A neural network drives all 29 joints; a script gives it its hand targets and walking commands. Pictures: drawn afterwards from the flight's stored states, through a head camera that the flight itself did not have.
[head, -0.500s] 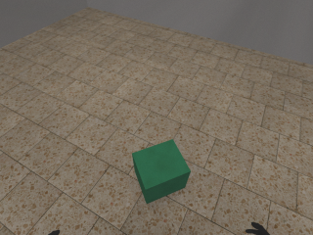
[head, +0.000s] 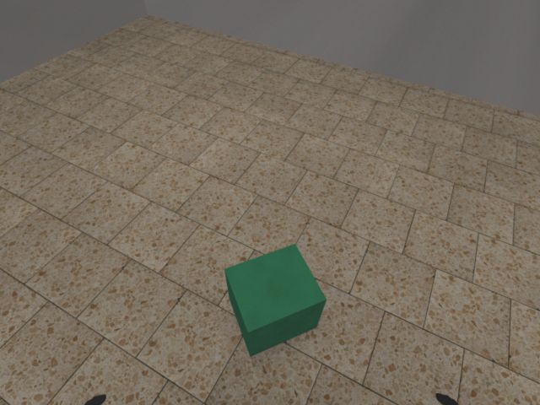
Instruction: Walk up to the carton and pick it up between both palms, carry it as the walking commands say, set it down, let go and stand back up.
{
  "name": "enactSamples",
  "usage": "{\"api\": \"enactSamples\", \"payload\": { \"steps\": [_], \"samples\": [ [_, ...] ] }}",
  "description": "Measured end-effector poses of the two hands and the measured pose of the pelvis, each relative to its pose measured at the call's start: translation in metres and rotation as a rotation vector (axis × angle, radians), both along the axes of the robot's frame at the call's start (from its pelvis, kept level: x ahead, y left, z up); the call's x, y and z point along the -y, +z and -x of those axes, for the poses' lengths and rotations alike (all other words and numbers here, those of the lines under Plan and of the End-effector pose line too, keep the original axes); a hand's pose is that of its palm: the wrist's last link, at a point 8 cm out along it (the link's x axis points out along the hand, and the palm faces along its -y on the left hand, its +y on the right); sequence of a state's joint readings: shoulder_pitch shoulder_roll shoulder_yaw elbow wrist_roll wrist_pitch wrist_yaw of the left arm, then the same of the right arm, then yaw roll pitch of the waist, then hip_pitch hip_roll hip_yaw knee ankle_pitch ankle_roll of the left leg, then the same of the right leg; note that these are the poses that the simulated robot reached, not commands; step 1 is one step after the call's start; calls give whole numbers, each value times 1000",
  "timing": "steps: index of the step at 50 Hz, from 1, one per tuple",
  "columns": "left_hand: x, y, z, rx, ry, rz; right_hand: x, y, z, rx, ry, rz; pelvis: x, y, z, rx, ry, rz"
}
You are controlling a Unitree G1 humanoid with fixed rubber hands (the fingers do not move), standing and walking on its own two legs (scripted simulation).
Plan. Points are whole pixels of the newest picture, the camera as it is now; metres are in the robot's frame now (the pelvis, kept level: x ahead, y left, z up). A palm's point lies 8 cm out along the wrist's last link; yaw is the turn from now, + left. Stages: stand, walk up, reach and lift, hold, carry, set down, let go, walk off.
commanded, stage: walk up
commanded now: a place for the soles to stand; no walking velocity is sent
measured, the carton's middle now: (272, 299) +0.56 -0.03 -0.65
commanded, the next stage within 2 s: none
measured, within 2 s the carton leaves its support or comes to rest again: neither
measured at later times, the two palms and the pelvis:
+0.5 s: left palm out of the picture +0.11 +0.24 -0.14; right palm out of the picture +0.03 -0.46 -0.10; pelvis +0.01 -0.09 -0.04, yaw +2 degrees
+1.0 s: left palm out of the picture +0.09 +0.12 -0.16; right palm out of the picture +0.24 -0.51 -0.14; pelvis +0.09 -0.21 -0.05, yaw +14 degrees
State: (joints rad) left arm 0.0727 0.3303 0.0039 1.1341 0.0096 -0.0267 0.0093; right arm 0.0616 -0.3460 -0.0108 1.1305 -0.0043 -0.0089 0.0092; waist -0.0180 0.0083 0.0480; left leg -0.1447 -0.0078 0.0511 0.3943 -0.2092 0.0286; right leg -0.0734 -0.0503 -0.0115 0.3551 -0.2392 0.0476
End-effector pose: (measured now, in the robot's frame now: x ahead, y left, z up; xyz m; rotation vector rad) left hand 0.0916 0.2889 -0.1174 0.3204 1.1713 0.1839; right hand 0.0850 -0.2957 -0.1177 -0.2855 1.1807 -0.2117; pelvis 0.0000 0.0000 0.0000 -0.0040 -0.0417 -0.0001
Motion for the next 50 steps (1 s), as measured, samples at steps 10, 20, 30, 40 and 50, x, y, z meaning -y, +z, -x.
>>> {"api": "enactSamples", "payload": {
  "steps": [10,20,30,40,50],
  "samples": [
    [-5,0,5,-4,17,1,4,0,2,15,9,20,3,-2,1,-2,12,-8],
    [9,-16,-5,3,11,-10,106,22,57,-71,-23,244,56,-20,0,6,14,-58],
    [86,-32,-8,59,53,41,182,8,12,-65,37,297,113,-40,-20,35,83,27],
    [118,-53,1,22,164,33,189,1,-49,19,150,255,153,-49,-57,39,157,-33],
    [168,-42,4,44,279,-37,210,-25,-152,56,296,144,206,-54,-93,29,251,5]
  ]
}}
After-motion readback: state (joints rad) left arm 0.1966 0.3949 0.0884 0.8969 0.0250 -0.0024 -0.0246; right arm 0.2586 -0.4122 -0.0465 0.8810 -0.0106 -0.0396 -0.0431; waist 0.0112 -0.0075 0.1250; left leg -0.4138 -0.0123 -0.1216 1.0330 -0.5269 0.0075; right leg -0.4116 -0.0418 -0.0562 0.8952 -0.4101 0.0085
